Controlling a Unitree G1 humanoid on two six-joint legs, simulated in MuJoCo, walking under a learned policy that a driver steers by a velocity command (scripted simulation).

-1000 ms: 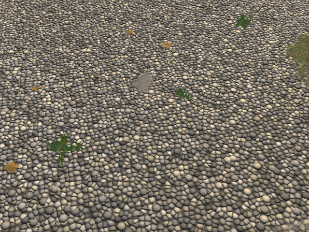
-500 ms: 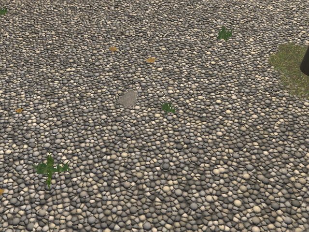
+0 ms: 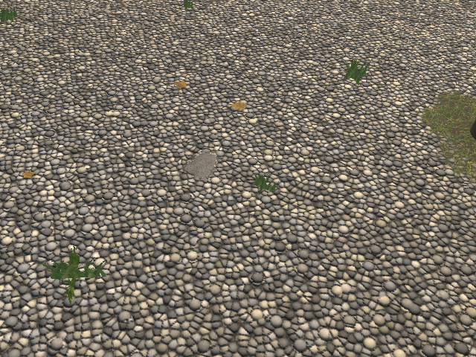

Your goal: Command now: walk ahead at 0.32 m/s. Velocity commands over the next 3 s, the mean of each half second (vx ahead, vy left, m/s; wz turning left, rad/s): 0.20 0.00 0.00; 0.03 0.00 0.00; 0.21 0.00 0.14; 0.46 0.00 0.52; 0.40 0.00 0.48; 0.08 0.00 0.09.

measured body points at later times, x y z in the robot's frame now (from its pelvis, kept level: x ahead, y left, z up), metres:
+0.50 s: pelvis +0.15 -0.01 +0.00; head +0.18 -0.02 +0.45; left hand +0.32 +0.23 -0.11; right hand +0.16 -0.27 -0.15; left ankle +0.03 +0.11 -0.69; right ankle +0.25 -0.11 -0.73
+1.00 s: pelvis +0.21 +0.01 +0.01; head +0.23 +0.01 +0.46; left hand +0.28 +0.27 -0.14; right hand +0.24 -0.24 -0.14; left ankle +0.18 +0.12 -0.73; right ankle +0.25 -0.11 -0.73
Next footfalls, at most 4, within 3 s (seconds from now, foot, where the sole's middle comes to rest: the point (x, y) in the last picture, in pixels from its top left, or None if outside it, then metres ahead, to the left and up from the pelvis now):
0.40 right None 0.29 -0.11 -0.76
0.70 left None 0.22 0.13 -0.76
1.88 left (189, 320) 0.64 0.16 -0.76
2.36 right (206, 223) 0.99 0.13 -0.76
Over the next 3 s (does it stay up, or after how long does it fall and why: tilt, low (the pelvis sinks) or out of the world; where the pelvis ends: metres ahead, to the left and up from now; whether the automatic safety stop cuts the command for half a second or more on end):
stays up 0.88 0.20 0.01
